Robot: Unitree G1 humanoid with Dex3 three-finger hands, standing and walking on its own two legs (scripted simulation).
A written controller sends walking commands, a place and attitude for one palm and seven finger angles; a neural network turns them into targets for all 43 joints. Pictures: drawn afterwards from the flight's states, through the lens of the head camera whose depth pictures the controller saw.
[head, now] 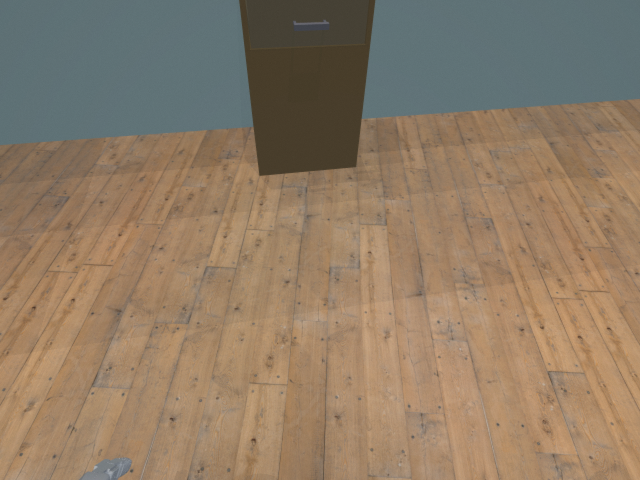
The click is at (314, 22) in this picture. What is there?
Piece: drawer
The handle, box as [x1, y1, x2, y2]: [293, 20, 328, 30]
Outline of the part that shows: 328,22 326,22 325,20 323,20 322,22 296,23 295,21 293,21 294,30 328,29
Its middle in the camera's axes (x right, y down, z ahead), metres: -0.04 -0.81 +1.47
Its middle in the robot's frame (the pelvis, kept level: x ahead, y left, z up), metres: +1.64 +0.11 -0.05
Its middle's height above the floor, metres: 0.72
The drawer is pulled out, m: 0.00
